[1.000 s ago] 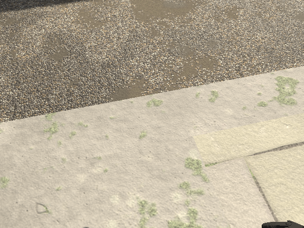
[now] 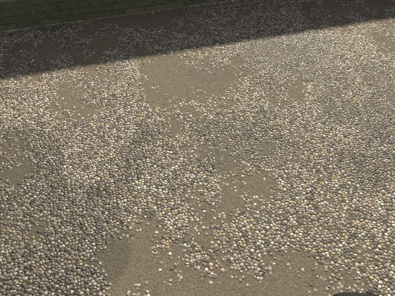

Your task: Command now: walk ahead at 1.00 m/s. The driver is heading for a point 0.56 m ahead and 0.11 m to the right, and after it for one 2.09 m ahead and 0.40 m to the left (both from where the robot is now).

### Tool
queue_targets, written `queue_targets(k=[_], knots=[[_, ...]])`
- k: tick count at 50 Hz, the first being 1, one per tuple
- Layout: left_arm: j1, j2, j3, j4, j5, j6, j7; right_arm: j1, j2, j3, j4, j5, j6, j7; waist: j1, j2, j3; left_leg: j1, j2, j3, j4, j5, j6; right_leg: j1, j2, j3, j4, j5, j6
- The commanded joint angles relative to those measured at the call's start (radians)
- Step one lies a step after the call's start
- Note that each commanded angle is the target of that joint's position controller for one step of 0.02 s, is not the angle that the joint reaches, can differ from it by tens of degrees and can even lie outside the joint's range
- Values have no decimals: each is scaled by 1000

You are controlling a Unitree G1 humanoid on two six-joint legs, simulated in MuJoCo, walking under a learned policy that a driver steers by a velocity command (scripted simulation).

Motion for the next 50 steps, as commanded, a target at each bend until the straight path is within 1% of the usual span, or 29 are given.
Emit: queue_targets(k=[1,2,3,5,6,10,13,14,15,17,18,19,20,21,23,25,27,30,32,33,34,35,37,39,42,43,44,47,50], knots=[[-170,44,25,-151,-8,-9,34,473,-187,-55,68,37,8,-17,-183,198,-199,676,246,-402,120,964,45,-617,123,298,994,-98,-20],[-70,55,17,-202,-33,-16,34,349,-212,-73,28,36,11,-17,-113,273,-304,669,358,-560,2,795,155,-722,102,387,975,15,4],[-135,110,25,-199,-2,0,50,218,-142,-60,-24,25,14,-24,-83,171,-212,494,337,-528,-69,672,190,-729,62,334,913,90,31],[-204,76,20,-219,27,45,53,141,-64,-21,-47,-2,-23,-11,-19,70,-91,205,289,-408,-72,705,187,-697,46,325,840,113,49],[-205,49,24,-218,46,77,58,136,-41,-2,-43,19,-52,-16,26,10,-37,30,263,-306,-59,787,149,-619,37,300,700,96,59],[-330,2,8,-301,104,109,30,98,-155,-16,-69,8,-55,-19,56,1,-104,7,246,-228,-45,995,89,-517,-51,213,249,240,67],[-353,-6,1,-303,90,106,3,58,-162,-23,-69,2,-19,-29,52,64,-200,98,226,-121,4,899,42,-414,-76,138,207,308,38],[-271,52,21,-256,84,112,4,43,-180,-34,-74,1,-6,-28,52,58,-251,149,227,-129,42,715,45,-380,-102,161,284,387,19],[-252,95,39,-259,76,119,11,-11,-173,-27,-96,-6,-4,-27,79,28,-259,118,181,-45,108,745,16,-308,-48,48,303,387,13],[-336,56,26,-324,77,123,14,-109,-157,-30,-121,11,26,-51,107,30,-199,116,226,-69,172,810,-29,-262,-114,130,122,207,-8],[-284,63,29,-317,81,117,11,-130,-153,-33,-126,12,42,-61,139,-37,-197,66,177,-56,355,776,-51,-178,-132,130,44,283,-38],[-371,7,-6,-324,57,104,-5,-18,-60,-13,-131,-15,80,-67,57,-381,-146,-127,-51,-20,639,-40,-98,-148,-169,258,-40,1091,-80],[-498,34,-27,-363,16,92,-29,52,30,7,-151,-41,81,-72,-52,-429,-128,-184,-176,-194,708,-515,-143,-273,-236,434,-11,1425,-115],[-542,42,-32,-385,-7,101,-26,-20,-7,-3,-144,-55,75,-59,-51,-252,-150,-130,-167,-221,728,-566,-180,-369,-230,365,-58,1383,-77],[-614,82,-26,-432,12,88,-28,106,-47,-25,-109,-23,65,-75,-124,-259,-234,-112,-164,-219,779,-473,-223,-368,-335,429,-3,1498,-176],[-680,67,-45,-503,48,83,-20,76,-73,-40,-67,-13,88,-84,-109,-107,-293,-11,-145,-114,814,-375,-244,-451,-313,347,7,1280,-189],[-720,39,-56,-525,53,98,-9,5,-35,-17,-96,-29,107,-78,-88,-84,-263,-75,-65,-166,689,-453,-234,-435,-343,369,5,1266,-173],[-618,36,-47,-483,69,102,3,-16,-20,6,-117,-9,101,-70,-23,-99,-329,171,20,-94,319,-400,-193,-369,-318,285,-59,1137,-100],[-617,36,-41,-456,39,104,4,82,18,18,-96,-26,99,-50,-89,-37,-311,339,-1,-115,129,-197,-133,-446,-286,233,48,1082,-69],[-573,36,-34,-467,38,116,6,84,-34,17,-89,-30,97,-40,-60,183,-279,445,56,-226,150,610,-82,-646,-174,153,179,634,-15],[-591,19,-36,-491,74,122,9,31,-132,-13,-96,-17,91,-44,-47,302,-277,419,180,-441,92,902,17,-780,-55,139,171,-119,55],[-604,46,-23,-460,86,115,11,-50,-173,-34,-137,-21,79,-48,-55,196,-273,280,235,-475,48,875,99,-673,-25,209,360,-92,95],[-643,34,-19,-458,55,112,5,-144,-122,-20,-166,-12,77,-51,-11,55,-237,207,241,-411,32,745,79,-646,-54,203,355,-91,113],[-658,-36,-34,-458,63,105,-12,-212,-44,7,-197,-8,58,-42,2,12,-242,93,182,-321,28,671,20,-484,-80,124,278,-16,104],[-596,-68,-46,-422,50,95,-33,-190,-63,-10,-197,8,64,-32,13,-51,-269,127,127,-252,45,549,-35,-247,-137,74,-142,245,38],[-574,-51,-45,-398,65,93,-44,-74,-38,-11,-181,2,79,-36,-42,-162,-325,92,34,-177,141,353,-82,-117,-160,87,-46,681,21],[-587,33,-25,-409,17,95,-32,-16,20,9,-178,-20,72,-29,-38,-322,-382,123,-57,-31,154,-210,-126,-251,-224,264,-158,497,-46],[-719,29,-48,-479,19,103,-18,-162,20,-3,-227,7,65,-14,-42,-202,-183,202,-43,-46,330,-324,-157,-559,-285,380,-395,265,-42],[-745,34,-38,-486,-27,91,-5,-79,61,19,-203,-5,64,17,-102,-135,-171,400,10,-12,32,-201,-119,-539,-214,340,-483,9,48]])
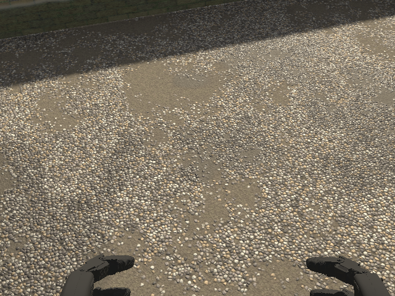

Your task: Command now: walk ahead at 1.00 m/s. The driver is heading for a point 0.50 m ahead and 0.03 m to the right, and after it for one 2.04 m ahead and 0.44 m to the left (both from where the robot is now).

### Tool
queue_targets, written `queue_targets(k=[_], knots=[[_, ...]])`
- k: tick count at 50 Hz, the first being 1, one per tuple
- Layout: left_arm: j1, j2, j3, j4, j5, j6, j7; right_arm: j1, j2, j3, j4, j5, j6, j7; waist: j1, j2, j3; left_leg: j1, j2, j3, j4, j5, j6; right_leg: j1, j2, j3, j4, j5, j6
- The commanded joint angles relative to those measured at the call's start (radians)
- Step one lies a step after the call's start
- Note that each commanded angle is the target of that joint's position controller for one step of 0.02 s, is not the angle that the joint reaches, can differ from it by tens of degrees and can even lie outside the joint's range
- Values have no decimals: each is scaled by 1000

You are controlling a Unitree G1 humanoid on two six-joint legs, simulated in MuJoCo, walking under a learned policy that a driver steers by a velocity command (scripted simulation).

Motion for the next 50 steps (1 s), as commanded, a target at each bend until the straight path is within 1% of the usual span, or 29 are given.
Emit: queue_targets(k=[1,2,3,4,5,6,7,8,10,11,12,13,14,16,20,21,22,23,24,25,27,30,31,33,35,39,45,47,50], knots=[[-158,117,38,-123,-25,-25,15,11,-17,-2,-68,-9,-10,24,-37,-57,-151,334,5,53,-117,103,23,-63,-125,226,-422,-162,42],[-152,110,30,-135,-20,-24,11,-14,-46,-14,-86,21,2,26,-46,-29,-136,269,36,-13,-194,-11,54,-55,-76,145,-415,-177,98],[-194,120,35,-155,-23,-22,-6,-37,-103,-23,-102,37,5,37,-59,68,-85,72,103,-144,-335,-237,76,-4,-39,67,-296,-174,112],[-199,111,42,-165,-26,-26,-17,-106,-140,-24,-127,37,6,36,-33,199,-34,-86,176,-264,-476,-360,94,69,-1,-4,-138,-45,119],[-176,107,44,-168,-20,-27,-25,-198,-158,-26,-160,38,3,29,0,265,-10,-226,229,-337,-560,-375,99,156,5,5,6,30,116],[-131,110,50,-165,-14,-26,-33,-271,-146,-18,-186,36,-4,16,44,265,-13,-303,239,-314,-591,-343,83,213,5,17,86,36,120],[-82,98,47,-151,-3,-32,-36,-317,-124,-8,-203,34,-12,8,84,232,-43,-303,223,-264,-584,-291,56,258,2,17,99,37,116],[-47,91,44,-141,13,-40,-38,-345,-111,-8,-210,51,-18,2,113,176,-77,-267,200,-213,-561,-258,34,300,-6,-4,66,28,101],[8,52,28,-117,19,-49,-35,-274,-70,-11,-196,58,-25,6,88,64,-117,-89,154,-142,-401,-144,18,291,-33,3,-97,-15,70],[11,41,17,-115,26,-47,-34,-205,-42,-13,-181,59,-24,6,45,-74,-98,-23,89,-85,-244,-77,9,235,-72,64,-227,-84,53],[-75,114,28,-151,16,-37,-32,-138,-20,-3,-173,53,-19,11,-1,-252,-57,-44,2,24,-113,11,-24,103,-143,234,-397,-347,11],[-125,209,49,-200,-7,-29,-24,-141,-84,-21,-178,24,-14,8,27,-346,-43,-14,-40,62,58,25,-36,-85,-232,453,-619,-604,-32],[-183,205,44,-230,-6,-27,-13,-150,-115,-45,-181,21,-15,7,-14,-275,-40,58,-24,20,161,81,-37,-171,-261,496,-669,-573,-35],[-188,172,40,-219,6,-39,0,-99,-84,-42,-157,14,-18,-7,-67,-113,-117,117,9,-6,165,74,-33,-106,-231,351,-579,-327,-6],[-85,168,64,-186,-11,-28,0,25,-40,-11,-74,25,-36,-3,-51,-45,-136,199,6,87,-251,128,12,124,-147,216,-473,-217,12],[-77,152,68,-183,-17,-19,-4,96,-27,-8,-42,7,-33,2,-59,-21,-109,264,-4,113,-341,116,33,106,-88,158,-415,-217,60],[-36,97,59,-182,-20,-18,-13,88,-35,-8,-37,-28,-32,7,-5,98,-74,311,66,16,-317,60,53,8,0,77,-246,-178,89],[-73,97,42,-204,-15,-23,-23,-42,-140,-34,-74,-9,-25,10,0,273,2,135,221,-241,-448,-177,106,-108,51,-4,-126,-111,92],[-152,128,53,-242,26,-26,-28,-127,-216,-65,-113,11,-23,-2,-14,276,30,-85,341,-406,-612,-344,143,-56,16,32,31,-17,90],[-139,148,67,-239,32,-30,-31,-203,-191,-56,-137,17,-33,-13,42,170,12,-162,337,-386,-617,-284,127,51,-19,65,77,38,80],[-48,142,65,-193,23,-42,-33,-223,-183,-46,-134,12,-66,-18,86,118,-101,-134,269,-245,-570,-124,98,214,-22,24,57,75,72],[-3,86,44,-140,25,-54,-31,-117,-144,-48,-102,28,-70,-12,45,21,-139,52,182,-143,-431,8,91,315,-14,-35,-197,75,46],[11,79,39,-138,38,-58,-29,-58,-124,-49,-91,30,-70,-16,16,-41,-154,59,148,-109,-349,58,77,382,-33,-3,-222,99,38],[-95,157,55,-184,9,-56,-32,-47,-85,-25,-100,17,-63,-14,4,-189,-126,6,37,27,-241,48,1,269,-144,234,-415,-163,-11],[-140,168,52,-203,-3,-44,-37,-29,-110,-38,-94,12,-54,-10,-22,-153,-88,90,30,55,-223,126,-7,151,-183,318,-515,-284,-24],[-137,173,46,-201,4,-46,-34,14,-98,-30,-63,12,-56,-5,-36,-63,-107,170,35,85,-264,166,-2,145,-121,204,-481,-265,13],[-125,144,34,-204,7,-55,-53,-83,-129,-20,-94,19,-73,-7,21,66,-94,24,107,-50,-409,8,8,263,-70,124,-338,-100,28],[-117,142,32,-199,13,-61,-54,-98,-135,-19,-105,22,-76,-7,32,61,-96,5,114,-68,-424,-17,6,282,-65,112,-315,-69,27],[-140,152,31,-200,11,-66,-48,-75,-126,-15,-108,21,-78,-5,15,-31,-99,59,93,-32,-368,49,-2,241,-86,146,-363,-111,18]])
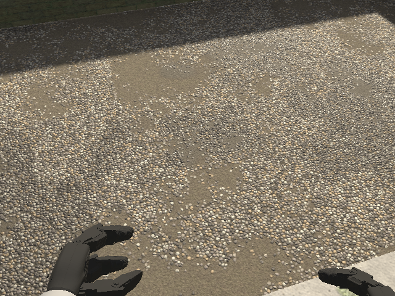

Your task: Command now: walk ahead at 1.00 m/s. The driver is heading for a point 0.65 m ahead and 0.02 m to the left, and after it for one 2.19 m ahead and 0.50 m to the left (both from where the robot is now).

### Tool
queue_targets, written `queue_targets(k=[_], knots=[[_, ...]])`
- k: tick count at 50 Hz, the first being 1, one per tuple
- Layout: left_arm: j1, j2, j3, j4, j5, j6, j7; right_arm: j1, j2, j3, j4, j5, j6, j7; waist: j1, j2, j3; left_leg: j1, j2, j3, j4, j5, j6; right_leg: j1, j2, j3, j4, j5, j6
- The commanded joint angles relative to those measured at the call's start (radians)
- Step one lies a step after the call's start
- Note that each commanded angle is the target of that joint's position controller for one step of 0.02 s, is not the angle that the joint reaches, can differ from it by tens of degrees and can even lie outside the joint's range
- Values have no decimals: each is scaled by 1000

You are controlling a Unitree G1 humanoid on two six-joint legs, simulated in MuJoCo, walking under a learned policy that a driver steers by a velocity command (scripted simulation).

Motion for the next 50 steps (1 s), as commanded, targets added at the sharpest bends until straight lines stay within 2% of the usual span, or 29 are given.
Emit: queue_targets(k=[1,3,6,10,13,14,15,16,17,22,26,30,31,32,50], knots=[[-130,100,31,-101,-3,-23,8,-113,-82,-21,-109,-2,-24,0,9,-35,-105,-12,37,-63,-77,-56,3,54,-117,175,-162,-194,34],[-147,97,29,-105,-7,-21,10,-88,-82,-22,-101,-6,-25,0,-6,-45,-109,25,32,-43,-56,-10,3,38,-124,190,-186,-214,29],[-145,92,28,-102,-10,-23,8,-90,-89,-24,-98,-7,-26,1,-2,0,-115,29,46,-56,-77,-3,11,66,-107,164,-154,-161,32],[-123,89,31,-88,-5,-28,6,-118,-93,-25,-105,-2,-28,1,17,39,-118,16,64,-85,-111,-12,19,115,-87,125,-98,-71,36],[-108,93,35,-77,0,-27,7,-120,-92,-27,-107,1,-28,-1,19,33,-119,35,63,-82,-105,19,19,127,-85,117,-90,-33,32],[-102,77,33,-70,-1,-28,8,-118,-90,-30,-102,4,-25,0,19,34,-121,47,55,-77,-90,42,20,130,-88,115,-81,-20,29],[-76,81,36,-61,-2,-24,7,-120,-72,-28,-100,7,-23,0,24,21,-127,70,54,-68,-71,80,25,126,-86,110,-73,-5,29],[-74,81,37,-58,-2,-22,7,-116,-71,-29,-99,8,-21,0,21,16,-127,77,52,-64,-62,100,26,124,-84,110,-73,1,28],[-77,76,36,-59,-3,-20,5,-116,-59,-24,-94,3,-21,0,23,18,-135,87,51,-56,-59,120,24,129,-87,114,-76,13,24],[-56,76,41,-47,-6,-16,6,-118,-64,-32,-86,7,-16,-6,23,26,-125,107,50,-47,-41,198,23,141,-80,109,-55,109,16],[-30,71,44,-35,-7,-15,11,-120,-55,-34,-81,11,-13,-11,26,28,-133,121,47,-37,-25,248,23,158,-76,102,-32,194,11],[8,66,51,-12,-7,-9,30,-120,-35,-32,-72,19,-11,-27,32,22,-147,128,44,-35,-15,280,21,194,-81,105,-12,292,11],[8,72,55,-6,-17,-10,32,-127,-34,-33,-71,14,-7,-25,32,21,-148,144,41,-42,-10,266,22,183,-77,105,-14,286,15],[3,68,54,-6,-18,-10,33,-133,-32,-34,-71,15,-4,-24,31,22,-139,147,42,-41,-10,265,22,173,-77,104,-16,284,16],[1,45,61,6,-15,-4,31,-164,-2,-38,-57,19,7,-28,38,31,-114,147,40,-39,-33,225,16,173,-73,109,-48,236,18]])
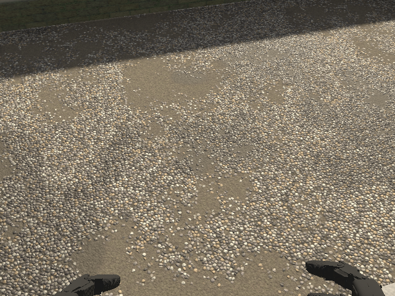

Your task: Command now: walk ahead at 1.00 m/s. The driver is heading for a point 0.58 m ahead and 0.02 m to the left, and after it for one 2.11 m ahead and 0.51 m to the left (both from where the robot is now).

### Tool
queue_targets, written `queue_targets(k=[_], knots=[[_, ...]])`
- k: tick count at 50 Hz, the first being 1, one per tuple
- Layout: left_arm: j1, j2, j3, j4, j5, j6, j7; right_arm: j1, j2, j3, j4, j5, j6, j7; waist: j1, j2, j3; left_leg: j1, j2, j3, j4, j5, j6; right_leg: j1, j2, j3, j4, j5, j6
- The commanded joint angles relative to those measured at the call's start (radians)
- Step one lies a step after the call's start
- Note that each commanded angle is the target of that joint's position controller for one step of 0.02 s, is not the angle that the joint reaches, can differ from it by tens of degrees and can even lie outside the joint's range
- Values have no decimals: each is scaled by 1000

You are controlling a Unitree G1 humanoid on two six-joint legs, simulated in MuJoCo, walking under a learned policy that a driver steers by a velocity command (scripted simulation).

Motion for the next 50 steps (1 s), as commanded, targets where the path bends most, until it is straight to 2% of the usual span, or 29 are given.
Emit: queue_targets(k=[1,19,50], knots=[[-98,76,22,-98,0,-18,1,-109,-71,-21,-98,0,-18,-2,-1,17,-128,14,25,-32,-44,341,25,53,-93,106,-82,360,29],[-117,67,22,-106,3,-20,-5,-118,-61,-20,-97,-1,-21,-2,1,14,-120,5,26,-31,-68,296,20,54,-96,122,-114,290,29],[-113,67,19,-105,4,-25,-7,-109,-62,-19,-97,0,-22,-3,3,14,-128,6,26,-27,-67,310,16,64,-95,130,-105,331,23]])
